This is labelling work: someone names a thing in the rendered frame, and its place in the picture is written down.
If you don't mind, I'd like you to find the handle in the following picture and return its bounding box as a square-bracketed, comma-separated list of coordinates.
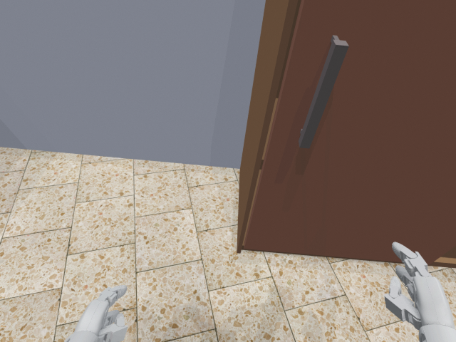
[299, 35, 349, 148]

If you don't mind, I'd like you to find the right robot hand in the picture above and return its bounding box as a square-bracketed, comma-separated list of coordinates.
[384, 242, 455, 330]

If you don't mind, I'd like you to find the left robot hand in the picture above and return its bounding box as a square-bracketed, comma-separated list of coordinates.
[74, 285, 128, 342]

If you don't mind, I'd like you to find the robot right forearm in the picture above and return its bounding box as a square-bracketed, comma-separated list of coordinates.
[419, 324, 456, 342]

